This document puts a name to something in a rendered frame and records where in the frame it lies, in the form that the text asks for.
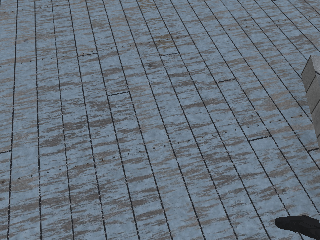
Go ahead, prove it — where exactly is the right robot hand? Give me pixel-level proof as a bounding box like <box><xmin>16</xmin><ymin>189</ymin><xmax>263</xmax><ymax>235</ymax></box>
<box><xmin>275</xmin><ymin>215</ymin><xmax>320</xmax><ymax>240</ymax></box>

